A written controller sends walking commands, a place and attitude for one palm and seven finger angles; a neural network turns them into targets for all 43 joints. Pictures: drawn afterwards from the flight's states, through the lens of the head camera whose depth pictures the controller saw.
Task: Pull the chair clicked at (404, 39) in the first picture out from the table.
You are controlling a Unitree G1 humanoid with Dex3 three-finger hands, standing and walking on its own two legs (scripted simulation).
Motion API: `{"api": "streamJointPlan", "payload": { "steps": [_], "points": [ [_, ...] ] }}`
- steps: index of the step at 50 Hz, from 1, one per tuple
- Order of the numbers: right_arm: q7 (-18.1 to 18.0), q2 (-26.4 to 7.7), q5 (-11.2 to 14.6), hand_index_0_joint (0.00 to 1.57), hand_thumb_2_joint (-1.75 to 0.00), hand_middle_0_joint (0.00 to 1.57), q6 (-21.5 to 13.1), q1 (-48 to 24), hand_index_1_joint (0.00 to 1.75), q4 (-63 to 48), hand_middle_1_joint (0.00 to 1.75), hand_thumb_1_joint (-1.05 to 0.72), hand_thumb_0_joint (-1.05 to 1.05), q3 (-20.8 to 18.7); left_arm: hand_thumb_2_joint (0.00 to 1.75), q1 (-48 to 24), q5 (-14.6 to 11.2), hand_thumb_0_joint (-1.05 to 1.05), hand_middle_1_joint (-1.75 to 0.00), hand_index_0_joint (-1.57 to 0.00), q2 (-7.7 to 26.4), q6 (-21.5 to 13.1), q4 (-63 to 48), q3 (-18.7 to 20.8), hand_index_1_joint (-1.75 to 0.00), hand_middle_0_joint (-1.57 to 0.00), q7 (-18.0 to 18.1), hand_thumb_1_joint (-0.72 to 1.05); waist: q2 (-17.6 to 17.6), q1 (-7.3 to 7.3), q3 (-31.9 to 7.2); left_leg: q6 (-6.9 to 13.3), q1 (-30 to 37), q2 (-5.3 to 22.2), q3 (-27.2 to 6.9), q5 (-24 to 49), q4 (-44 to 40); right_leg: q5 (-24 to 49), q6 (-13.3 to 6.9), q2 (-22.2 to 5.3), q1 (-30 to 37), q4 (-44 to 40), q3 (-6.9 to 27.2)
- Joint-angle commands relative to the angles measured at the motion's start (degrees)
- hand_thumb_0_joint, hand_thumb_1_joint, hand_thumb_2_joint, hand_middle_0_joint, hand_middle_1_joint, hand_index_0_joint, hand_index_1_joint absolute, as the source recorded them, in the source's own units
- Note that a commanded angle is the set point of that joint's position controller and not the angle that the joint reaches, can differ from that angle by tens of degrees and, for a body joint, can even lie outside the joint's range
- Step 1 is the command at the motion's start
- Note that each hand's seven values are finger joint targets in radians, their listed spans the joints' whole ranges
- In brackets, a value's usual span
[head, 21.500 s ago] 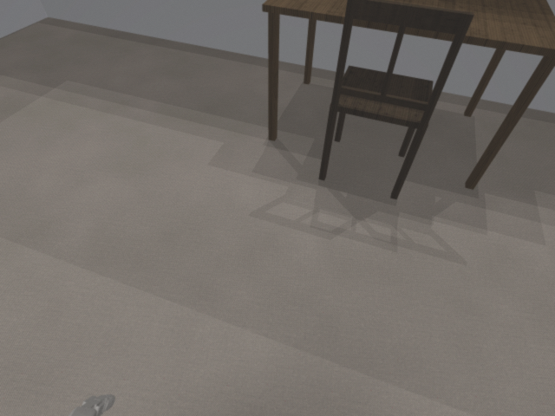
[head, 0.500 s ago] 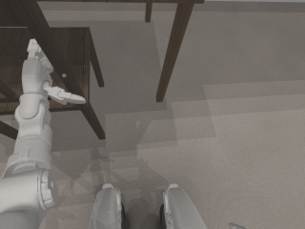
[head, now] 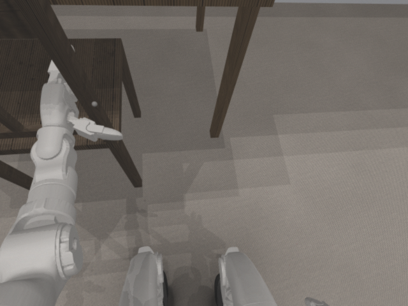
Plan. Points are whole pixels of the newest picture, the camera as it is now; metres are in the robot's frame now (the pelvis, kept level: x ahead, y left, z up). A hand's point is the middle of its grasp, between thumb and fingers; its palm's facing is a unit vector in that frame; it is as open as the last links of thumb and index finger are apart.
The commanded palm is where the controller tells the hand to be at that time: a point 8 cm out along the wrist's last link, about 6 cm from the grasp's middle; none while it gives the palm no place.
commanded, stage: hook a spindle and tug to test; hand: left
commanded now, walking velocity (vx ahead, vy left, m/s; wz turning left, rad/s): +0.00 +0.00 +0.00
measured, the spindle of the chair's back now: out of the picture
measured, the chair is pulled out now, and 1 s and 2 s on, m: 0.00 0.00 0.06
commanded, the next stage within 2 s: step backward, pulling the chair out in 1.34 s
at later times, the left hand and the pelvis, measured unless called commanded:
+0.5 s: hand (90, 100) +0.49 +0.19 +0.03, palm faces +0.04 -1.00 -0.03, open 9.9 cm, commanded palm +0.46 +0.22 +0.03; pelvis +0.01 +0.00 +0.00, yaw +0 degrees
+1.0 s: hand (90, 102) +0.49 +0.19 +0.03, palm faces +0.03 -1.00 -0.01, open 6.1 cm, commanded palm +0.45 +0.22 +0.03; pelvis +0.02 +0.01 +0.01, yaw +0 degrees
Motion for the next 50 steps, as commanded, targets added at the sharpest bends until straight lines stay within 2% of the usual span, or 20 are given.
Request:
{"api": "streamJointPlan", "payload": {
  "steps": [1,4,6,7,8,9,10,12,14,17,20,23,25,32,34,37,38,40,48,50],
  "points": [
    [-0.85,-10.00,0.08,0.20,-0.90,0.20,-1.28,8.54,0.30,-2.13,0.30,-0.90,0.00,-3.96,0.30,-24.69,-0.45,0.00,-0.57,-0.22,12.69,-5.46,-13.11,1.60,-0.57,-0.22,0.63,-0.50,5.25,-1.63,-30.56,0.80,29.36,-2.24,-2.86,20.55,-6.21,18.81,-1.68,2.50,7.14,-9.01,0.55],
    [-0.82,-9.96,-0.04,0.20,-0.90,0.20,-1.29,8.51,0.30,-2.00,0.30,-0.90,0.00,-3.83,0.30,-22.99,0.01,0.00,-0.74,-0.27,13.38,-5.26,-11.44,2.32,-0.74,-0.27,0.64,-0.50,5.37,-0.78,-30.94,0.74,28.27,-2.41,-2.65,19.95,-6.06,18.57,-1.78,2.44,8.15,-8.78,0.61],
    [-0.78,-9.98,-0.05,0.20,-0.90,0.20,-1.14,8.60,0.30,-1.93,0.30,-0.90,0.00,-3.78,0.30,-23.87,0.37,0.00,-0.85,-0.31,12.36,-5.10,-11.28,0.94,-0.85,-0.31,0.37,-0.50,7.47,-1.32,-30.67,0.61,29.99,-2.28,-2.83,20.84,-6.15,18.63,-1.90,2.38,6.30,-8.69,0.38],
    [-0.72,-9.96,-0.12,0.20,-0.90,0.20,-1.12,8.68,0.30,-1.87,0.30,-0.90,0.00,-3.88,0.30,-24.03,0.24,0.00,-0.90,-0.32,11.78,-5.05,-12.08,0.60,-0.90,-0.32,0.14,-0.50,7.04,-1.35,-31.74,0.64,30.85,-2.22,-3.00,21.45,-6.14,19.02,-1.88,2.41,6.54,-8.67,0.23],
    [-0.72,-9.98,-0.03,0.20,-0.90,0.20,-1.07,8.60,0.30,-2.15,0.30,-0.90,0.00,-3.94,0.32,-22.81,0.08,0.00,-0.96,-0.34,12.73,-4.97,-12.65,1.39,-0.96,-0.34,-0.02,-0.44,8.05,-0.57,-32.27,0.55,31.22,-2.24,-2.73,22.51,-6.14,20.08,-2.02,2.38,7.43,-8.75,0.44],
    [-0.66,-9.90,0.11,0.20,-0.90,0.20,-0.97,8.55,0.30,-2.31,0.30,-0.90,0.00,-3.90,0.35,-21.66,-0.20,0.00,-1.01,-0.36,11.96,-4.55,-11.84,1.04,-1.01,-0.36,-0.18,-0.39,5.98,-0.79,-32.21,0.67,30.41,-2.36,-2.64,22.35,-6.19,20.61,-1.88,2.50,8.46,-8.94,0.43],
    [-0.71,-9.97,0.01,0.20,-0.90,0.20,-1.09,8.64,0.30,-2.12,0.30,-0.90,0.00,-3.91,0.37,-22.89,-0.49,0.00,-1.07,-0.38,11.54,-4.59,-12.36,0.49,-1.07,-0.38,-0.42,-0.33,6.18,-1.42,-32.25,0.86,30.67,-2.33,-2.80,22.75,-6.04,21.02,-1.87,2.47,8.16,-8.85,0.43],
    [-0.74,-9.94,0.27,0.20,-0.90,0.20,-1.02,8.52,0.30,-2.34,0.30,-0.90,0.00,-4.02,0.42,-20.89,-0.86,0.00,-1.18,-0.41,11.85,-4.26,-12.84,1.04,-1.18,-0.41,-0.79,-0.22,5.84,-0.73,-32.56,0.70,30.56,-2.32,-2.65,22.90,-6.35,21.45,-1.83,2.55,9.11,-9.08,0.43],
    [-0.65,-9.72,0.42,0.20,-0.90,0.20,-1.05,8.25,0.30,-2.32,0.30,-0.90,0.00,-3.95,0.47,-20.26,-1.24,0.00,-1.29,-0.45,10.38,-3.94,-12.78,0.08,-1.29,-0.45,-0.94,-0.11,5.16,-0.98,-31.47,0.82,30.02,-2.38,-2.43,22.23,-6.53,21.17,-1.73,2.53,9.20,-9.61,0.40],
    [-0.70,-9.91,0.37,0.20,-0.90,0.20,-1.16,8.50,0.30,-1.99,0.30,-0.90,0.00,-3.98,0.54,-20.54,-1.23,0.00,-1.45,-0.50,11.54,-4.08,-12.70,0.86,-1.45,-0.50,-0.96,0.06,4.58,-1.02,-30.43,0.89,29.16,-2.32,-2.42,21.80,-6.53,21.19,-1.71,2.55,9.40,-9.55,0.49],
    [-0.40,-9.54,0.30,0.20,-0.90,0.20,-1.27,8.44,0.30,-2.20,0.30,-0.90,0.00,-4.10,0.61,-19.82,-1.17,0.00,-1.45,-0.50,9.25,-4.44,-13.96,-0.93,-1.45,-0.50,-1.06,0.23,6.75,-0.87,-31.70,0.73,31.15,-2.45,-2.53,24.00,-6.46,22.36,-1.98,2.53,8.73,-9.12,0.38],
    [-0.38,-9.82,0.30,0.20,-0.90,0.20,-1.14,8.54,0.30,-2.19,0.30,-0.90,0.00,-4.16,0.68,-17.81,-1.48,0.00,-1.45,-0.50,11.12,-4.37,-13.62,0.82,-1.45,-0.50,-1.09,0.40,4.72,-0.35,-31.29,0.78,29.84,-2.47,-2.32,23.88,-6.76,23.31,-1.86,2.58,10.92,-9.40,0.42],
    [-0.24,-9.70,0.29,0.20,-0.90,0.20,-1.22,8.55,0.30,-2.35,0.30,-0.90,0.00,-4.25,0.73,-17.62,-1.36,0.00,-1.45,-0.50,10.20,-4.54,-15.04,-0.14,-1.45,-0.50,-1.30,0.51,7.51,-0.25,-32.08,0.60,32.28,-2.39,-2.50,25.86,-6.85,23.92,-2.14,2.55,9.44,-9.12,0.36],
    [0.21,-9.47,0.30,0.20,-0.90,0.20,-0.94,8.45,0.30,-2.81,0.30,-0.90,0.00,-4.53,0.90,-13.59,-1.43,0.00,-1.45,-0.50,9.02,-4.10,-18.34,-0.50,-1.45,-0.50,-0.50,0.90,7.09,0.46,-32.96,0.33,34.89,-2.23,-2.54,29.26,-7.56,26.37,-2.06,2.61,10.71,-9.60,-0.04],
    [0.13,-9.63,0.27,0.20,-0.90,0.20,-0.88,8.46,0.30,-2.60,0.30,-0.90,0.00,-4.51,0.90,-13.41,-1.39,0.00,-1.45,-0.50,9.45,-3.85,-17.55,-0.14,-1.45,-0.50,-0.46,0.90,4.51,-0.07,-31.40,0.47,32.90,-2.20,-2.55,28.20,-7.57,26.55,-1.87,2.58,11.40,-9.67,-0.05],
    [0.27,-9.54,0.37,0.20,-0.90,0.20,-0.89,8.06,0.30,-3.17,0.30,-0.90,0.00,-4.37,0.90,-10.23,-1.69,0.00,-1.45,-0.50,9.22,-3.81,-17.37,0.26,-1.45,-0.50,-0.68,0.90,5.51,0.79,-30.77,0.32,32.72,-2.38,-2.26,28.35,-8.05,26.52,-1.99,2.52,11.65,-9.66,-0.03],
    [0.23,-9.57,0.33,0.20,-0.90,0.20,-0.88,8.07,0.30,-3.30,0.30,-0.90,0.00,-4.43,0.90,-10.47,-1.72,0.00,-1.45,-0.50,9.21,-3.92,-18.18,0.22,-1.45,-0.50,-0.72,0.90,4.50,0.62,-30.95,0.35,32.74,-2.28,-2.32,28.58,-8.07,26.78,-1.93,2.53,11.89,-9.55,-0.09],
    [0.38,-9.44,0.27,0.20,-0.90,0.20,-0.87,8.16,0.30,-3.70,0.30,-0.90,0.00,-4.42,0.90,-8.93,-1.63,0.00,-1.45,-0.50,8.26,-3.80,-18.63,-0.39,-1.45,-0.50,-0.61,0.90,6.55,1.11,-31.11,0.21,33.97,-2.32,-2.39,30.06,-8.26,26.88,-2.16,2.49,11.27,-9.34,-0.12],
    [0.77,-9.19,0.54,0.20,-0.90,0.20,-0.60,7.66,0.30,-4.75,0.30,-0.90,0.00,-4.71,0.90,-3.35,-2.16,0.00,-1.45,-0.50,6.07,-3.02,-21.93,-1.50,-1.45,-0.50,-0.24,0.90,5.23,1.89,-31.58,-0.07,35.44,-2.14,-2.31,33.09,-8.97,29.11,-2.05,2.47,12.88,-9.67,-0.43],
    [0.77,-9.24,0.56,0.20,-0.90,0.20,-0.69,7.80,0.30,-4.78,0.30,-0.90,0.00,-4.85,0.90,-2.27,-2.22,0.00,-1.45,-0.50,5.23,-2.66,-21.85,-2.04,-1.45,-0.50,-0.23,0.90,4.85,1.58,-31.12,-0.04,35.47,-2.07,-2.46,33.69,-8.88,28.98,-2.03,2.42,12.24,-9.59,-0.38]
  ]
}}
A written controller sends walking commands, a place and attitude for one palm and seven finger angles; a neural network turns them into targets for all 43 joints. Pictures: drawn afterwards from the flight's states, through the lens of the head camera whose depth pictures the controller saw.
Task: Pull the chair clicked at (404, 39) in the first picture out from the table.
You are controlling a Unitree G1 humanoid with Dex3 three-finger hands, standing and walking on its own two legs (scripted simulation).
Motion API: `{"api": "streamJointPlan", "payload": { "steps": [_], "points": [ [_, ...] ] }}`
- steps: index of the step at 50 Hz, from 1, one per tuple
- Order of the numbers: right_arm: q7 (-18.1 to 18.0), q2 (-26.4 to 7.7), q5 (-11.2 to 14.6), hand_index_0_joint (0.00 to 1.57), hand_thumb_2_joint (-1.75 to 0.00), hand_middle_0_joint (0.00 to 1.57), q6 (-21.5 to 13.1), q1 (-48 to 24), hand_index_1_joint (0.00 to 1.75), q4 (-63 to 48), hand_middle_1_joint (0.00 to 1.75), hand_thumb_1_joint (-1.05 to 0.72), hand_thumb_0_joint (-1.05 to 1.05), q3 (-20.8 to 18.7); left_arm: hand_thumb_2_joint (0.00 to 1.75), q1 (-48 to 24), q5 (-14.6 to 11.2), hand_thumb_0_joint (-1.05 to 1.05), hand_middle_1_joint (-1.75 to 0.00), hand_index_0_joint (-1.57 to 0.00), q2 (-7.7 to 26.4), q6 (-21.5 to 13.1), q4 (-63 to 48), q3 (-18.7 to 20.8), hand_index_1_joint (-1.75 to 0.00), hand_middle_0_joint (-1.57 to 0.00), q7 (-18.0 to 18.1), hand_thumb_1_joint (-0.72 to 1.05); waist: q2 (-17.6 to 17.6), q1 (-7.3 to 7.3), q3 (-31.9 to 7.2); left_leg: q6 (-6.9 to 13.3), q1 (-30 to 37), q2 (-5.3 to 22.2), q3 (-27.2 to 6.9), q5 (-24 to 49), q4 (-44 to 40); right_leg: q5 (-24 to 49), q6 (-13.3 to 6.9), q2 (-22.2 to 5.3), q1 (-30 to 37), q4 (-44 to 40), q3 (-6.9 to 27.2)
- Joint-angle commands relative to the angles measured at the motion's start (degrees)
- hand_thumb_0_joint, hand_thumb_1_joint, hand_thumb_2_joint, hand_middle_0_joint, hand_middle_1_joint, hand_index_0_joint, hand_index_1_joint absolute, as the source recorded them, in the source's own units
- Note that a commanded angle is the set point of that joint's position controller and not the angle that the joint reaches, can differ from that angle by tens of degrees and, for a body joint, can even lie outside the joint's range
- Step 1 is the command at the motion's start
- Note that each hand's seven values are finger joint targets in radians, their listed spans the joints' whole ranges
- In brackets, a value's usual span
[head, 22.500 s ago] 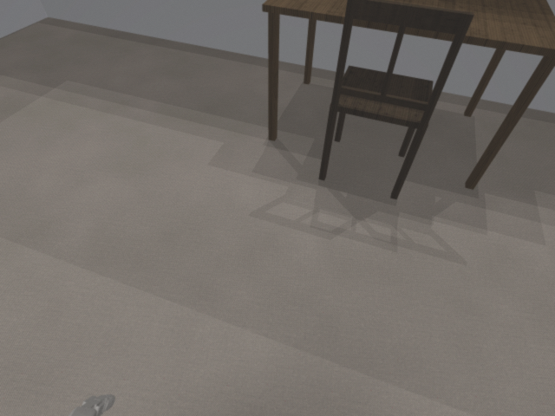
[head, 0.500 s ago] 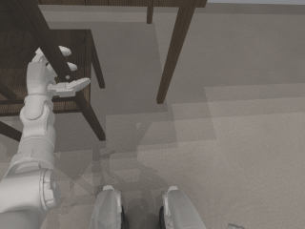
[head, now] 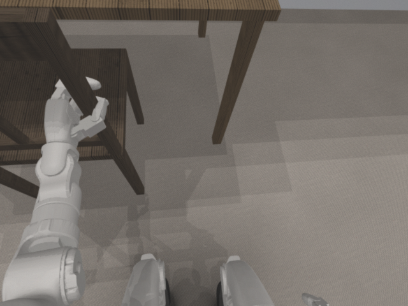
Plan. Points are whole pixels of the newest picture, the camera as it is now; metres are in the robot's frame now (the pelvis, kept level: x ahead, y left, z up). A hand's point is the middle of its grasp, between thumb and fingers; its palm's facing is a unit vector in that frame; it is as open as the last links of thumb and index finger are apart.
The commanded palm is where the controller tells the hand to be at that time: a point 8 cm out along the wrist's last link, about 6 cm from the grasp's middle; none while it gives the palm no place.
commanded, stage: hook a spindle and tug to test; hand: left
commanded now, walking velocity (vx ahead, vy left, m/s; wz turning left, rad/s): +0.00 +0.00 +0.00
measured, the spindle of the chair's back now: out of the picture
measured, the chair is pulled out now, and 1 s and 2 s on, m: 0.00 0.06 0.18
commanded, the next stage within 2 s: step backward, pulling the chair out in 0.34 s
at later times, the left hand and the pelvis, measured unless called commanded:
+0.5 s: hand (97, 131) +0.43 +0.18 +0.02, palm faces +0.07 -1.00 -0.07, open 6.1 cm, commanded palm +0.40 +0.22 +0.02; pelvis +0.00 +0.00 +0.01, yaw +2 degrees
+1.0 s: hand (99, 145) +0.40 +0.17 +0.03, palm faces +0.11 -0.98 -0.14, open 5.8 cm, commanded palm +0.37 +0.21 +0.03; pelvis -0.01 +0.00 +0.09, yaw +0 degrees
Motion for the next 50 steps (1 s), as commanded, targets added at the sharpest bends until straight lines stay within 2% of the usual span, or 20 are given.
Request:
{"api": "streamJointPlan", "payload": {
  "steps": [1,4,5,8,9,14,16,21,22,23,24,26,28,29,30,33,37,41,45,50],
  "points": [
    [-0.40,-9.95,0.33,0.20,-0.90,0.20,-1.17,7.93,0.30,-3.58,0.30,-0.90,0.00,-4.10,0.90,-10.83,0.09,0.00,-1.45,-0.50,7.98,-3.86,-12.52,-0.77,-1.45,-0.50,-1.42,0.90,5.08,0.95,-30.08,-0.58,31.13,-1.93,-3.39,34.00,-6.14,29.25,-2.62,2.47,8.41,-6.07,-1.54],
    [-0.45,-9.96,0.45,0.20,-0.90,0.20,-1.15,7.71,0.30,-3.68,0.30,-0.90,0.00,-4.20,0.90,-9.98,0.12,0.00,-1.45,-0.50,7.45,-3.72,-12.51,-1.16,-1.45,-0.50,-1.24,0.90,3.87,0.83,-28.60,-0.58,30.23,-1.97,-3.30,32.90,-6.42,28.66,-2.63,2.48,8.65,-6.23,-1.60],
    [-0.47,-9.92,0.34,0.20,-0.90,0.20,-1.33,7.79,0.30,-3.72,0.30,-0.90,0.00,-4.25,0.90,-10.08,0.06,0.00,-1.45,-0.50,7.17,-3.93,-13.86,-1.48,-1.45,-0.50,-1.14,0.90,5.90,1.05,-29.22,-0.69,31.43,-1.93,-3.44,34.02,-6.39,28.62,-2.76,2.44,8.25,-5.98,-1.49],
    [-0.22,-9.60,0.45,0.20,-0.90,0.20,-1.54,7.60,0.30,-4.30,0.30,-0.90,0.00,-4.53,0.90,-6.14,-0.41,0.00,-1.45,-0.50,5.25,-3.97,-17.45,-2.69,-1.45,-0.50,-1.06,0.90,5.97,2.08,-31.83,-0.94,34.51,-1.68,-3.55,38.26,-6.67,30.58,-2.75,2.44,9.40,-6.23,-1.69],
    [-0.10,-9.39,0.61,0.20,-0.90,0.20,-1.64,7.31,0.30,-4.45,0.30,-0.90,0.00,-4.56,0.90,-4.42,-0.54,0.00,-1.45,-0.50,3.25,-3.63,-17.53,-4.17,-1.45,-0.50,-1.09,0.90,5.94,1.83,-31.33,-0.93,34.48,-1.74,-3.35,38.42,-6.76,30.80,-2.69,2.43,9.28,-6.49,-1.77],
    [-0.10,-9.41,0.72,0.20,-0.90,0.20,-2.13,6.60,0.30,-4.31,0.30,-0.90,0.00,-4.62,0.90,-3.62,-0.52,0.00,-1.45,-0.50,2.34,-3.70,-18.65,-5.44,-1.45,-0.50,-0.57,0.90,3.68,1.18,-28.79,-0.75,32.61,-2.00,-3.19,34.95,-7.05,30.12,-2.55,2.50,9.73,-6.87,-1.81],
    [-0.32,-9.46,0.66,0.20,-0.90,0.20,-2.45,6.59,0.30,-3.68,0.30,-0.90,0.00,-4.59,0.90,-6.96,-0.22,0.00,-1.45,-0.50,3.10,-4.34,-19.54,-5.34,-1.45,-0.50,-0.33,0.90,5.62,0.77,-28.55,-0.89,33.24,-1.88,-3.47,34.51,-6.87,28.90,-2.65,2.37,8.10,-6.57,-1.76],
    [-0.79,-9.66,0.40,0.20,-0.90,0.20,-2.98,6.37,0.30,-2.80,0.30,-0.90,0.00,-4.56,0.90,-9.02,-0.24,0.00,-1.45,-0.50,5.21,-5.19,-17.04,-3.21,-1.45,-0.50,-0.36,0.90,4.02,0.81,-28.01,-0.66,30.93,-2.32,-3.19,32.26,-5.92,29.01,-2.67,2.19,8.49,-6.05,-1.29],
    [-0.86,-9.26,0.43,0.20,-0.90,0.20,-3.18,6.10,0.30,-2.50,0.30,-0.90,0.00,-4.43,0.90,-12.33,-0.09,0.00,-1.45,-0.50,2.43,-5.32,-17.38,-6.18,-1.45,-0.50,-0.63,0.90,5.20,-0.39,-27.93,-0.66,31.68,-2.37,-3.29,32.62,-5.71,29.09,-2.62,2.15,7.44,-6.02,-1.28],
    [-2.87,-9.10,3.69,0.20,-0.90,0.20,0.26,6.91,0.30,-7.64,0.30,-0.90,0.00,-3.46,0.90,-21.12,6.68,0.00,-1.45,-0.50,22.79,1.08,-25.70,-0.26,-1.45,-0.50,6.54,0.90,10.92,5.16,-43.63,0.12,48.73,-2.12,-0.89,30.33,-16.77,34.16,-3.59,-1.57,32.30,-15.35,2.93],
    [-4.58,-7.33,4.38,0.20,-0.90,0.20,0.49,6.48,0.30,-9.05,0.30,-0.90,0.00,-3.27,0.90,-20.67,6.55,0.00,-1.45,-0.50,16.01,4.72,-26.81,-4.32,-1.45,-0.50,9.31,0.90,13.22,3.43,-40.50,0.39,51.30,-2.95,-0.72,32.46,-18.77,40.90,-3.24,-1.19,33.29,-18.34,2.19],
    [-6.04,-7.40,4.44,0.20,-0.90,0.20,1.01,6.34,0.30,-8.62,0.30,-0.90,0.00,-2.61,0.90,-10.97,6.46,0.00,-1.45,-0.50,10.28,9.51,-21.07,-7.20,-1.45,-0.50,11.32,0.90,10.12,3.17,-34.86,0.54,50.60,-2.18,-1.66,38.72,-19.76,45.88,-2.67,-1.67,31.36,-19.21,1.56],
    [-6.97,-7.67,4.48,0.20,-0.90,0.20,2.57,5.96,0.30,-7.26,0.30,-0.90,0.00,-2.30,0.90,-5.70,6.77,0.00,-1.45,-0.50,5.61,13.49,-12.72,-10.47,-1.45,-0.50,12.74,0.90,3.13,2.66,-26.62,1.02,46.33,-0.67,-2.24,39.98,-21.71,45.23,-1.61,-2.03,32.62,-21.99,0.89],
    [-7.15,-8.05,4.34,0.20,-0.90,0.20,3.00,6.28,0.30,-6.20,0.30,-0.90,0.00,-2.25,0.90,-5.49,7.11,0.00,-1.45,-0.50,4.67,14.55,-8.78,-11.37,-1.45,-0.50,13.29,0.90,1.44,2.31,-23.95,1.10,44.83,-0.08,-2.32,40.95,-22.90,47.20,-1.23,-2.52,34.02,-23.38,1.12],
    [-7.44,-8.39,4.00,0.20,-0.90,0.20,2.99,6.12,0.30,-5.98,0.30,-0.90,0.00,-2.36,0.90,-9.43,6.73,0.00,-1.45,-0.50,5.42,13.86,-8.66,-10.87,-1.45,-0.50,13.63,0.90,1.11,2.16,-23.87,1.01,45.50,0.31,-2.36,43.42,-23.95,48.97,-0.92,-2.96,34.76,-24.22,0.86],
    [-7.56,-8.81,3.37,0.20,-0.90,0.20,2.71,6.42,0.30,-3.68,0.30,-0.90,0.00,-2.47,0.90,-13.66,7.21,0.00,-1.45,-0.50,5.67,11.99,-2.57,-11.02,-1.45,-0.50,14.64,0.90,6.59,2.51,-21.57,0.73,49.86,2.12,-3.25,50.24,-26.78,48.72,-0.40,-3.65,34.97,-26.34,1.55],
    [-7.51,-8.58,2.96,0.20,-0.90,0.20,1.97,6.09,0.30,-1.98,0.30,-0.90,0.00,-3.07,0.90,-15.76,7.35,0.00,-1.45,-0.50,3.60,9.95,1.43,-12.86,-1.45,-0.50,14.22,0.90,14.56,3.13,-20.26,0.97,59.42,4.83,-6.57,58.54,-30.60,33.30,-0.65,-2.04,30.43,-27.38,1.18],
    [-7.32,-8.56,2.59,0.20,-0.90,0.20,0.78,4.98,0.30,-1.23,0.30,-0.90,0.00,-3.35,0.90,-15.24,7.10,0.00,-1.45,-0.50,2.10,8.59,2.94,-13.62,-1.45,-0.50,13.65,0.90,17.40,3.59,-18.71,1.70,64.11,6.85,-9.28,62.21,-34.09,22.66,-1.08,-0.58,28.96,-27.46,0.91],
    [-7.32,-8.56,2.45,0.20,-0.90,0.20,-0.24,4.11,0.30,-0.76,0.30,-0.90,0.00,-3.61,0.90,-13.91,7.11,0.00,-1.45,-0.50,2.43,7.59,2.41,-13.01,-1.45,-0.50,13.35,0.90,14.15,3.79,-18.90,2.31,64.12,8.23,-9.93,61.64,-35.36,22.99,-1.21,-0.50,31.14,-27.99,1.34],
    [-7.71,-8.86,2.79,0.20,-0.90,0.20,-0.68,4.45,0.30,0.00,0.30,-0.90,0.00,-4.03,0.90,-11.53,7.50,0.00,-1.45,-0.50,4.57,6.91,1.57,-11.14,-1.45,-0.50,13.41,0.90,7.99,3.78,-21.58,1.58,62.11,7.33,-7.09,58.74,-33.94,38.48,-1.10,-1.47,38.32,-32.49,2.25]
  ]
}}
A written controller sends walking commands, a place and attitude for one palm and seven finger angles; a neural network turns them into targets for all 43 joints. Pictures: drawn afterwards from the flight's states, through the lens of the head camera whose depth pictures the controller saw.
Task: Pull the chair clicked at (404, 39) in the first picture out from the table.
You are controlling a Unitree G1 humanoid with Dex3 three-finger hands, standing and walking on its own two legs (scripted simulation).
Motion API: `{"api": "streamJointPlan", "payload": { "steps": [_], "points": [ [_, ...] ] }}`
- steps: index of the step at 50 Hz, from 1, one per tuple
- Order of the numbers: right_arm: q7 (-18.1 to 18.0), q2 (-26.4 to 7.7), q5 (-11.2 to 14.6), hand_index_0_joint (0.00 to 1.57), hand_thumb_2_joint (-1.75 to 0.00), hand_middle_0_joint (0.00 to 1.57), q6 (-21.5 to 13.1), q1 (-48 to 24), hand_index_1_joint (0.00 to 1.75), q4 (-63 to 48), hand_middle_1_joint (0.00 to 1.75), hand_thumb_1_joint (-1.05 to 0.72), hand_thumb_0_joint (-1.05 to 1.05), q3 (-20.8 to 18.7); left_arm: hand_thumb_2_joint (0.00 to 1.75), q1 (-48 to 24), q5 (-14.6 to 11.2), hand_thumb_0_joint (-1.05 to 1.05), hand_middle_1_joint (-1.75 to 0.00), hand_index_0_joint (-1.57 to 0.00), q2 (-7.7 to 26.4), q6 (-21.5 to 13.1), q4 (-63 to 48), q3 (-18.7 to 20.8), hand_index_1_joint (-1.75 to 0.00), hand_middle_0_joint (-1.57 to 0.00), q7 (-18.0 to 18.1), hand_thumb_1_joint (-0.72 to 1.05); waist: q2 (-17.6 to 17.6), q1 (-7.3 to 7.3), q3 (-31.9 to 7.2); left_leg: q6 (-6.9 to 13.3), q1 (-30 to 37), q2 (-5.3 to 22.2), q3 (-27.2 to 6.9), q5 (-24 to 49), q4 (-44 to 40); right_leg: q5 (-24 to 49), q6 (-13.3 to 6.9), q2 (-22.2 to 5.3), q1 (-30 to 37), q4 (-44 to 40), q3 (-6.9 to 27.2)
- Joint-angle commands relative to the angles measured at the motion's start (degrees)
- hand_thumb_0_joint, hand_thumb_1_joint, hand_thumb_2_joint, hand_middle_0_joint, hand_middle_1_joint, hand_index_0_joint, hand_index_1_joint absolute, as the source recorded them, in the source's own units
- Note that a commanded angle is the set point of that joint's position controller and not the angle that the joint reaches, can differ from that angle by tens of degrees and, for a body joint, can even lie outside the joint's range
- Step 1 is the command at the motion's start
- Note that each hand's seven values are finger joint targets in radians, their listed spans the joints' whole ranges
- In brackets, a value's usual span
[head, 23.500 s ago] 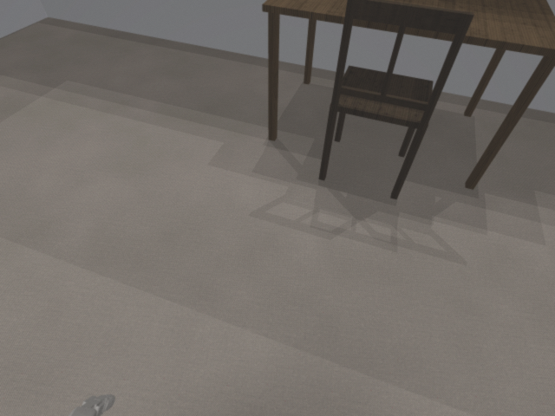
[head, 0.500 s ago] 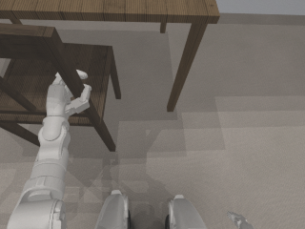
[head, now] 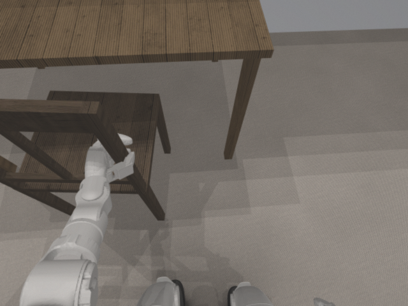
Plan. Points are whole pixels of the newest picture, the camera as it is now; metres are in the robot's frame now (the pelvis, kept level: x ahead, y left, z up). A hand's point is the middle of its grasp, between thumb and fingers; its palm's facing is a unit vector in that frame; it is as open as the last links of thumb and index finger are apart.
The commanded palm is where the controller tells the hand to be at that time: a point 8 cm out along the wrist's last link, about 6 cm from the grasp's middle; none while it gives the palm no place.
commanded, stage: step backward, pulling the chair out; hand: left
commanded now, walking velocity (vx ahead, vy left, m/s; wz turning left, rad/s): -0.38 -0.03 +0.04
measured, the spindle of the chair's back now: (40, 156) +0.44 +0.37 -0.08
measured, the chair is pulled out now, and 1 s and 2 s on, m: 0.06 0.18 0.21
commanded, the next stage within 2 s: none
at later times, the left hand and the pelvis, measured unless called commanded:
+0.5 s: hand (133, 205) +0.31 +0.14 -0.05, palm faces +0.04 -0.98 -0.18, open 5.9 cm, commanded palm +0.31 +0.19 -0.05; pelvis -0.07 -0.01 +0.01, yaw +1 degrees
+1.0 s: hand (135, 224) +0.27 +0.13 -0.05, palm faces +0.02 -0.97 -0.22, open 6.1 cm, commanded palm +0.28 +0.18 -0.05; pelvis -0.08 -0.01 +0.00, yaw +1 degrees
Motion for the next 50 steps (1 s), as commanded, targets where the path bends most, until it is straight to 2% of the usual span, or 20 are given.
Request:
{"api": "streamJointPlan", "payload": {
  "steps": [1,6,10,12,14,17,24,26,29,33,35,37,39,42,43,45,46,47,48,50],
  "points": [
    [-0.99,-8.83,0.55,0.20,-0.90,0.20,-1.81,6.35,0.30,-2.78,0.30,-0.90,0.00,-3.43,0.90,-14.18,4.81,0.00,-1.45,-0.50,9.80,-2.06,-10.42,-1.60,-1.45,-0.50,0.82,0.90,7.40,0.59,-33.69,0.84,30.32,8.38,-9.46,45.28,-2.80,28.31,-1.72,-1.04,8.29,-2.63,0.07],
    [-1.86,-8.88,1.55,0.20,-0.90,0.20,-2.53,5.93,0.30,-1.64,0.30,-0.90,0.00,-3.42,0.90,-14.96,4.63,0.00,-1.45,-0.50,12.36,-1.90,-9.06,-1.07,-1.45,-0.50,1.72,0.90,3.88,0.48,-34.96,-1.28,23.57,5.63,-5.10,31.39,-2.46,43.91,-2.41,-5.84,17.43,-5.56,3.30],
    [-2.56,-10.03,2.24,0.20,-0.90,0.20,-3.14,3.89,0.30,-1.67,0.30,-0.90,0.00,-3.27,0.90,-16.96,4.67,0.00,-1.45,-0.50,15.88,-0.82,-7.32,-0.34,-1.45,-0.50,2.82,0.90,3.07,0.41,-31.28,-2.39,17.30,2.35,-4.23,13.97,-2.38,45.15,-2.95,-10.19,20.19,-8.17,5.88],
    [-2.72,-9.80,2.60,0.20,-0.90,0.20,-3.28,2.77,0.30,-1.60,0.30,-0.90,0.00,-2.78,0.90,-18.31,4.33,0.00,-1.45,-0.50,14.07,-0.12,-7.11,-2.24,-1.45,-0.50,3.05,0.90,1.39,0.32,-29.14,-2.15,17.37,2.13,-4.88,12.63,-4.22,38.71,-2.32,-10.16,18.75,-9.36,4.92],
    [-3.02,-9.81,2.83,0.20,-0.90,0.20,-3.88,2.06,0.30,-1.42,0.30,-0.90,0.00,-2.48,0.90,-19.15,3.93,0.00,-1.45,-0.50,12.32,0.00,-7.39,-3.82,-1.45,-0.50,2.95,0.90,1.48,0.34,-27.48,-1.33,20.47,3.24,-5.63,17.43,-7.08,29.25,-0.98,-7.64,15.24,-9.90,2.76],
    [-3.29,-9.78,2.84,0.20,-0.90,0.20,-4.79,0.99,0.30,-1.44,0.30,-0.90,0.00,-2.23,0.90,-19.41,3.21,0.00,-1.45,-0.50,9.45,-0.35,-7.46,-5.63,-1.45,-0.50,2.80,0.90,5.31,1.39,-26.33,0.74,22.75,5.71,-8.78,19.12,-10.99,14.99,-0.37,-3.13,11.95,-7.88,0.30],
    [-3.33,-9.82,2.40,0.20,-0.90,0.20,-7.52,-0.21,0.30,-2.05,0.30,-0.90,0.00,-2.07,0.90,-20.78,2.48,0.00,-1.45,-0.50,6.37,-0.93,-7.42,-7.82,-1.45,-0.50,2.40,0.90,12.51,2.32,-22.22,2.51,20.84,9.99,-13.64,2.40,-17.64,-2.09,-2.34,-0.56,9.14,-1.17,-0.53],
    [-3.45,-9.89,2.32,0.20,-0.90,0.20,-8.35,0.26,0.30,-1.44,0.30,-0.90,0.00,-2.14,0.90,-20.82,2.44,0.00,-1.45,-0.50,6.78,-1.16,-7.29,-7.36,-1.45,-0.50,2.50,0.90,10.14,2.30,-22.25,2.86,21.74,10.49,-14.43,2.07,-17.27,-1.55,-2.45,-0.41,8.95,-1.53,-0.01],
    [-3.50,-9.39,2.07,0.20,-0.90,0.20,-9.66,0.58,0.30,-0.64,0.30,-0.90,0.00,-1.99,0.90,-21.27,2.61,0.00,-1.45,-0.50,7.12,-1.56,-7.27,-7.15,-1.45,-0.50,2.46,0.90,5.98,2.24,-22.83,2.39,21.34,9.50,-11.57,4.26,-14.27,2.84,-2.27,-1.46,11.08,-4.22,1.30],
    [-3.41,-9.52,2.06,0.20,-0.90,0.20,-10.68,-0.26,0.30,-0.36,0.30,-0.90,0.00,-2.00,0.90,-21.14,3.02,0.00,-1.45,-0.50,8.81,-1.89,-5.68,-6.46,-1.45,-0.50,3.09,0.90,3.87,2.45,-18.59,0.68,15.68,6.54,-9.30,-8.95,-12.18,-6.04,-3.28,-3.95,8.86,-8.09,4.34],
    [-3.61,-9.76,2.01,0.20,-0.90,0.20,-11.46,0.71,0.30,0.30,0.30,-0.90,0.00,-2.29,0.90,-20.01,3.24,0.00,-1.45,-0.50,11.39,-2.63,-5.07,-5.05,-1.45,-0.50,3.67,0.90,-3.50,2.29,-18.49,-0.99,18.55,2.39,-6.72,-9.91,-5.89,-10.82,-4.38,-7.48,4.89,-15.81,9.43],
    [-3.41,-8.96,2.13,0.20,-0.90,0.20,-11.82,1.16,0.30,2.00,0.30,-0.90,0.00,-2.10,0.90,-18.13,3.52,0.00,-1.45,-0.50,10.49,-2.72,-3.57,-5.90,-1.45,-0.50,4.09,0.90,-8.67,2.49,-19.68,-2.48,22.88,-0.76,-4.00,-5.26,1.28,-9.55,-6.19,-12.78,3.63,-20.68,13.15],
    [-3.27,-8.60,1.76,0.20,-0.90,0.20,-12.08,0.36,0.30,2.88,0.30,-0.90,0.00,-1.60,0.90,-18.20,3.89,0.00,-1.45,-0.50,10.13,-2.75,-4.24,-6.00,-1.45,-0.50,4.13,0.90,-7.70,2.60,-21.14,-2.55,22.49,-1.22,-4.31,-2.13,0.37,0.64,-6.07,-13.61,7.83,-18.76,11.34],
    [-3.90,-9.75,1.57,0.20,-0.90,0.20,-12.10,-0.23,0.30,3.24,0.30,-0.90,0.00,-1.57,0.90,-17.74,4.33,0.00,-1.45,-0.50,9.19,-3.07,-4.45,-6.26,-1.45,-0.50,4.15,0.90,-2.57,2.46,-21.97,-1.27,22.56,2.42,-8.19,12.47,-8.68,13.25,-2.46,-7.24,11.08,-10.06,3.75],
    [-4.03,-10.20,1.88,0.20,-0.90,0.20,-12.01,-0.69,0.30,2.80,0.30,-0.90,0.00,-1.61,0.90,-18.51,4.10,0.00,-1.45,-0.50,8.63,-3.28,-4.81,-6.59,-1.45,-0.50,4.09,0.90,-1.25,2.71,-21.69,-0.43,21.66,4.25,-10.47,13.31,-10.42,11.95,-1.81,-4.88,10.89,-7.73,2.31],
    [-3.77,-10.20,2.38,0.20,-0.90,0.20,-11.91,-1.54,0.30,1.49,0.30,-0.90,0.00,-1.50,0.90,-19.45,3.31,0.00,-1.45,-0.50,7.57,-3.44,-4.99,-7.70,-1.45,-0.50,3.71,0.90,0.22,2.73,-19.24,1.57,20.18,7.46,-13.38,3.14,-15.13,-0.98,-1.75,-2.42,9.29,-5.70,1.72],
    [-3.61,-10.38,2.32,0.20,-0.90,0.20,-12.00,-1.16,0.30,1.03,0.30,-0.90,0.00,-1.29,0.90,-19.63,3.05,0.00,-1.45,-0.50,6.44,-3.49,-5.74,-8.33,-1.45,-0.50,3.61,0.90,3.50,2.52,-17.96,2.22,19.51,8.71,-15.94,-4.70,-18.31,-6.79,-2.05,-1.15,8.05,-3.17,1.12],
    [-3.78,-10.16,2.06,0.20,-0.90,0.20,-11.89,-1.70,0.30,0.61,0.30,-0.90,0.00,-1.11,0.90,-19.91,3.03,0.00,-1.45,-0.50,5.40,-3.30,-6.79,-9.09,-1.45,-0.50,3.54,0.90,8.49,2.90,-17.09,3.06,17.74,10.24,-18.21,-8.52,-20.55,-6.87,-2.48,-0.45,7.81,0.44,0.79],
    [-3.91,-9.69,1.81,0.20,-0.90,0.20,-11.84,-1.88,0.30,0.77,0.30,-0.90,0.00,-0.89,0.90,-19.48,3.06,0.00,-1.45,-0.50,4.93,-2.99,-6.75,-9.07,-1.45,-0.50,3.49,0.90,10.05,3.26,-17.51,3.65,17.73,11.26,-19.98,-8.26,-21.36,-5.41,-2.82,-0.09,8.22,2.56,0.66],
    [-4.00,-10.15,1.44,0.20,-0.90,0.20,-12.13,-0.66,0.30,1.39,0.30,-0.90,0.00,-1.24,0.90,-19.39,3.05,0.00,-1.45,-0.50,6.78,-3.04,-7.45,-7.75,-1.45,-0.50,3.47,0.90,8.77,3.41,-20.21,3.68,22.45,10.70,-18.20,3.97,-17.10,-0.39,-2.85,-0.21,8.75,-0.14,1.15]
  ]
}}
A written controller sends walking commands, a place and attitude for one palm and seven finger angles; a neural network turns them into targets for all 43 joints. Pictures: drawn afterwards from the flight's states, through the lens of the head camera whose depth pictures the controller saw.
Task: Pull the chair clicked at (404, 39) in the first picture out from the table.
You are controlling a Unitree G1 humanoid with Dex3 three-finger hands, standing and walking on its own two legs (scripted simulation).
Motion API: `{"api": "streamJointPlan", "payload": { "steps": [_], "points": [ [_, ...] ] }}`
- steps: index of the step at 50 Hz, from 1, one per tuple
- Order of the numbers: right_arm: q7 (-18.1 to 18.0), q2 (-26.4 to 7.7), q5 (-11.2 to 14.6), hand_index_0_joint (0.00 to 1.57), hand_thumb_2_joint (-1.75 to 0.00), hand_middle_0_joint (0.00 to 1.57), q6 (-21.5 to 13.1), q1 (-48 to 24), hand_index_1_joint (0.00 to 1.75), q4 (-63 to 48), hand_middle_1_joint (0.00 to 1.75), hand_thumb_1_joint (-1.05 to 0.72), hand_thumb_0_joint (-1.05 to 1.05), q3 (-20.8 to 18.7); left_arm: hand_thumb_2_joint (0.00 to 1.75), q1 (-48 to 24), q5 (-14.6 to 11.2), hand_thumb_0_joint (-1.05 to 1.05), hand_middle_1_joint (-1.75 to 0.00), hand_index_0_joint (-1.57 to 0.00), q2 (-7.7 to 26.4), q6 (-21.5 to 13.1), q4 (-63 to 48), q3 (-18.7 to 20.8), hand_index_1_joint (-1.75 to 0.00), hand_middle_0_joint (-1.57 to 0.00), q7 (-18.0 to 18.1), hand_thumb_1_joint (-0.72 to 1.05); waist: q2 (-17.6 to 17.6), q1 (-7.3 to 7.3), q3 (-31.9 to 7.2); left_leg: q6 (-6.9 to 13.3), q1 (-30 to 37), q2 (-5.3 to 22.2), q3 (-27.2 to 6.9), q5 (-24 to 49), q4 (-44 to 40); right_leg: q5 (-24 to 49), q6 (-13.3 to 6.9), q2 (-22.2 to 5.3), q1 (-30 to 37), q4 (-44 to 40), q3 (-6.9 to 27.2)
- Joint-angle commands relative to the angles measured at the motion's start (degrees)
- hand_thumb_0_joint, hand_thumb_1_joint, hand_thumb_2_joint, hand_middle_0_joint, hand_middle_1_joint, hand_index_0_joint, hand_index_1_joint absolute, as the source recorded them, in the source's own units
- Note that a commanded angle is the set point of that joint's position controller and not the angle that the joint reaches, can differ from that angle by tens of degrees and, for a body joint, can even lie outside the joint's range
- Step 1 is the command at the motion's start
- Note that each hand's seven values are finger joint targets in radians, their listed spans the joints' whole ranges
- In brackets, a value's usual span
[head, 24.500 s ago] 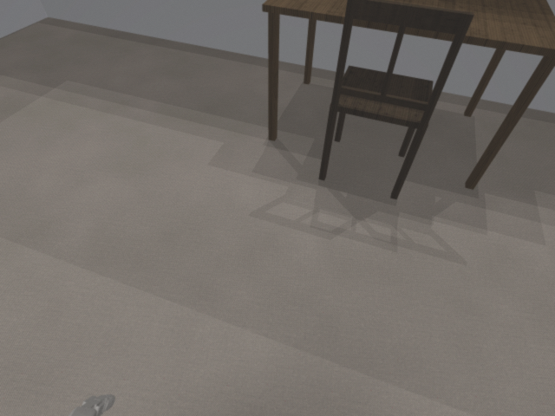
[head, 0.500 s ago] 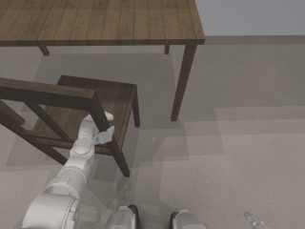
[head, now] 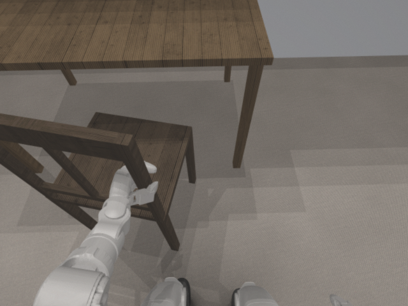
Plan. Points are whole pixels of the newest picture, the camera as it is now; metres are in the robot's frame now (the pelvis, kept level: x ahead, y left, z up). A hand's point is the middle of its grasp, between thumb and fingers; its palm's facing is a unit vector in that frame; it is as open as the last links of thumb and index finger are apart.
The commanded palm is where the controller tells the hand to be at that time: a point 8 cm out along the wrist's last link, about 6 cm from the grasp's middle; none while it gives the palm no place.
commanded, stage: step backward, pulling the chair out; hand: left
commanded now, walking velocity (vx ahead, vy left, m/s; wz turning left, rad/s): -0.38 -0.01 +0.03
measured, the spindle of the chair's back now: (74, 173) +0.42 +0.34 -0.08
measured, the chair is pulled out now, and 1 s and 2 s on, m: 0.18 0.21 0.38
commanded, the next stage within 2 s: none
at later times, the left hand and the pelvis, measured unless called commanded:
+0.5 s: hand (148, 190) +0.36 +0.14 -0.06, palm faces -0.03 -0.97 -0.22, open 6.2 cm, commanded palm +0.37 +0.19 -0.05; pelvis -0.01 +0.00 +0.01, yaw +0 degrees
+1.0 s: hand (143, 208) +0.31 +0.14 -0.05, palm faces -0.02 -0.98 -0.20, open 6.2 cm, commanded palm +0.30 +0.19 -0.05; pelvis -0.07 +0.00 +0.01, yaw +0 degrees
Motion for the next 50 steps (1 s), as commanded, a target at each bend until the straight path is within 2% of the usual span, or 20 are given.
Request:
{"api": "streamJointPlan", "payload": {
  "steps": [1,3,6,9,12,14,17,18,21,23,25,29,32,34,37,41,43,46,48,50],
  "points": [
    [-0.26,-6.68,-0.33,0.20,-0.90,0.20,-2.69,1.84,0.30,-4.73,0.30,-0.90,0.00,-1.96,0.90,-21.09,1.08,0.00,-1.45,-0.50,10.57,-3.74,-12.47,1.58,-1.45,-0.50,0.96,0.90,6.79,0.28,-25.12,3.51,17.74,10.76,-13.42,1.08,-8.60,3.43,-0.73,-0.73,5.22,-2.80,1.76],
    [-0.08,-6.26,-0.18,0.20,-0.90,0.20,-2.75,1.84,0.30,-4.99,0.30,-0.90,0.00,-2.08,0.90,-22.10,1.20,0.00,-1.45,-0.50,10.38,-3.55,-12.43,0.89,-1.45,-0.50,0.52,0.90,4.98,-0.10,-25.81,1.95,15.06,8.79,-9.29,2.06,-6.28,7.72,-0.62,-2.28,8.96,-5.74,3.05],
    [-0.06,-6.19,-0.04,0.20,-0.90,0.20,-2.51,0.33,0.30,-6.10,0.30,-0.90,0.00,-2.30,0.90,-21.51,1.43,0.00,-1.45,-0.50,12.59,-2.92,-11.49,2.02,-1.45,-0.50,0.69,0.90,2.76,0.42,-20.42,0.32,6.84,6.23,-7.59,-16.21,-6.23,-6.29,-2.18,-4.87,6.37,-8.77,6.40],
    [0.23,-5.35,0.09,0.20,-0.90,0.20,-2.71,1.89,0.30,-4.67,0.30,-0.90,0.00,-2.33,0.90,-20.42,1.50,0.00,-1.45,-0.50,14.54,-3.56,-10.50,2.71,-1.45,-0.50,1.28,0.90,-9.42,0.15,-22.05,-2.57,13.86,-0.84,-1.93,-16.15,9.27,-14.74,-5.32,-14.19,-0.66,-22.51,16.27],
    [0.48,-5.03,-0.50,0.20,-0.90,0.20,-2.47,0.45,0.30,-3.87,0.30,-0.90,0.00,-1.44,0.90,-19.75,1.88,0.00,-1.45,-0.50,14.62,-2.91,-10.53,3.40,-1.45,-0.50,1.04,0.90,-8.92,1.00,-24.65,-2.73,10.00,-1.95,-4.19,-16.04,13.43,8.33,-6.99,-16.68,8.80,-19.34,14.14],
    [0.29,-5.86,-0.36,0.20,-0.90,0.20,-2.56,0.82,0.30,-2.69,0.30,-0.90,0.00,-1.22,0.90,-20.49,2.04,0.00,-1.45,-0.50,14.66,-2.50,-10.84,3.74,-1.45,-0.50,1.00,0.90,-8.03,0.30,-23.93,-2.54,11.13,-0.85,-5.46,-11.76,2.95,19.08,-5.37,-14.83,11.90,-14.38,9.14],
    [-0.37,-7.80,-0.38,0.20,-0.90,0.20,-1.83,1.29,0.30,-3.21,0.30,-0.90,0.00,-1.96,0.90,-20.84,2.40,0.00,-1.45,-0.50,12.13,-2.25,-10.81,2.82,-1.45,-0.50,0.99,0.90,0.75,0.97,-24.44,1.26,16.34,8.33,-14.24,23.61,-6.51,21.82,0.92,-2.76,7.51,-1.42,0.43],
    [0.32,-7.24,-0.22,0.20,-0.90,0.20,-1.55,2.41,0.30,-3.00,0.30,-0.90,0.00,-2.37,0.90,-20.92,1.70,0.00,-1.45,-0.50,9.60,-2.11,-10.79,1.28,-1.45,-0.50,0.43,0.90,0.81,0.95,-26.99,2.01,20.35,10.21,-13.91,25.08,-6.23,14.78,0.59,-1.83,6.12,-0.31,0.81],
    [0.77,-5.62,-1.82,0.20,-0.90,0.20,-1.17,2.25,0.30,-3.28,0.30,-0.90,0.00,-1.85,0.90,-26.21,2.12,0.00,-1.45,-0.50,7.15,-2.83,-14.25,-0.29,-1.45,-0.50,-0.36,0.90,12.50,-0.38,-28.72,3.71,29.71,13.34,-16.66,35.01,-7.91,-5.45,0.05,-0.42,-2.85,9.02,0.74],
    [1.45,-5.42,-2.16,0.20,-0.90,0.20,-1.23,3.52,0.30,-2.49,0.30,-0.90,0.00,-2.20,0.90,-25.46,2.29,0.00,-1.45,-0.50,7.81,-2.74,-12.00,0.96,-1.45,-0.50,-0.05,0.90,9.80,0.06,-26.98,4.88,33.06,14.49,-16.83,44.47,-4.89,-6.57,-0.68,-0.57,-4.16,6.99,1.38],
    [1.94,-5.68,-1.94,0.20,-0.90,0.20,-1.52,4.50,0.30,-1.79,0.30,-0.90,0.00,-2.51,0.90,-24.32,2.23,0.00,-1.45,-0.50,9.57,-2.98,-10.78,2.40,-1.45,-0.50,-0.20,0.90,5.81,-0.17,-29.51,4.11,36.53,13.44,-14.07,50.37,0.24,3.94,-0.47,-0.49,-0.81,-1.27,1.26],
    [1.77,-5.48,-1.25,0.20,-0.90,0.20,-1.17,1.55,0.30,-2.69,0.30,-0.90,0.00,-2.46,0.90,-23.94,3.02,0.00,-1.45,-0.50,11.58,-3.22,-9.14,2.97,-1.45,-0.50,-0.71,0.90,4.64,-0.20,-27.81,-0.81,15.13,7.75,-8.73,23.81,1.16,32.80,-1.42,-6.00,15.49,-8.01,5.11],
    [1.15,-5.80,-0.35,0.20,-0.90,0.20,-1.06,0.64,0.30,-3.79,0.30,-0.90,0.00,-2.78,0.90,-21.17,2.41,0.00,-1.45,-0.50,16.02,-2.36,-7.73,6.46,-1.45,-0.50,-0.40,0.90,-8.05,0.51,-32.55,-3.86,5.06,-0.28,-5.85,-12.06,13.15,57.55,-5.26,-16.48,26.10,-9.77,12.35],
    [1.24,-5.83,-0.34,0.20,-0.90,0.20,-0.90,-2.00,0.30,-4.69,0.30,-0.90,0.00,-2.44,0.90,-21.65,2.25,0.00,-1.45,-0.50,15.50,-1.08,-9.25,6.09,-1.45,-0.50,-0.92,0.90,-7.75,1.31,-31.92,-3.42,2.45,-0.60,-8.31,-18.88,16.72,51.86,-6.25,-18.65,25.81,-10.26,11.68],
    [0.69,-6.28,-0.87,0.20,-0.90,0.20,-0.33,-0.38,0.30,-3.85,0.30,-0.90,0.00,-1.62,0.90,-19.35,1.92,0.00,-1.45,-0.50,13.85,0.25,-10.23,4.95,-1.45,-0.50,-1.07,0.90,-5.26,-0.06,-29.40,-3.07,6.61,0.96,-8.01,-9.54,2.44,47.88,-5.10,-15.09,25.43,-8.12,6.52],
    [0.97,-8.24,-0.60,0.20,-0.90,0.20,1.30,1.86,0.30,-5.25,0.30,-0.90,0.00,-2.92,0.90,-19.59,1.02,0.00,-1.45,-0.50,10.19,0.61,-13.74,1.95,-1.45,-0.50,-1.25,0.90,-0.65,-0.51,-29.09,0.97,19.77,7.45,-11.17,30.98,-7.07,29.72,1.48,-2.35,16.15,-6.10,0.56],
    [1.31,-6.23,-1.74,0.20,-0.90,0.20,2.11,1.30,0.30,-6.18,0.30,-0.90,0.00,-2.39,0.90,-22.35,1.45,0.00,-1.45,-0.50,8.45,-0.15,-17.37,0.60,-1.45,-0.50,-1.87,0.90,9.09,-1.43,-32.84,1.44,26.48,8.76,-12.82,42.03,-5.59,23.08,0.45,-1.65,12.06,-1.99,0.74],
    [2.47,-6.37,-2.16,0.20,-0.90,0.20,2.63,1.97,0.30,-6.59,0.30,-0.90,0.00,-3.39,0.90,-19.84,1.46,0.00,-1.45,-0.50,9.19,-0.16,-15.93,2.22,-1.45,-0.50,-1.99,0.90,11.38,-0.90,-31.55,3.40,30.31,12.37,-15.44,44.31,-7.51,0.29,-0.24,1.16,5.54,1.14,0.99],
    [3.02,-5.84,-2.30,0.20,-0.90,0.20,2.40,1.70,0.30,-6.94,0.30,-0.90,0.00,-3.37,0.90,-20.40,1.31,0.00,-1.45,-0.50,8.88,-0.35,-16.39,2.28,-1.45,-0.50,-2.10,0.90,11.08,-0.59,-29.34,4.18,30.90,12.99,-14.51,45.13,-6.42,0.24,-0.49,1.06,5.29,-1.41,1.53],
    [3.21,-6.08,-2.15,0.20,-0.90,0.20,1.96,2.52,0.30,-5.85,0.30,-0.90,0.00,-3.45,0.90,-20.74,1.53,0.00,-1.45,-0.50,10.17,-0.65,-15.37,2.99,-1.45,-0.50,-2.03,0.90,9.01,-1.02,-29.44,3.19,31.36,11.68,-12.30,46.86,-3.21,11.32,-0.30,0.82,7.01,-5.93,2.02]
  ]
}}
